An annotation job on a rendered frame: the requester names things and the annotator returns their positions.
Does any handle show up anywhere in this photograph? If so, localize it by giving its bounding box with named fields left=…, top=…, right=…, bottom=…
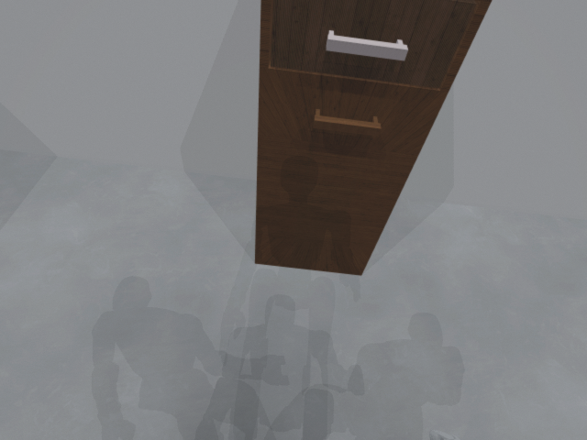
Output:
left=313, top=115, right=381, bottom=137
left=327, top=30, right=408, bottom=61

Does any drawer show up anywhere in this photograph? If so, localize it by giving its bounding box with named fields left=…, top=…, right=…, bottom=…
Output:
left=271, top=0, right=477, bottom=88

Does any cabinet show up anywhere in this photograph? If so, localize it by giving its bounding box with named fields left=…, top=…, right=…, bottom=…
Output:
left=255, top=0, right=492, bottom=275

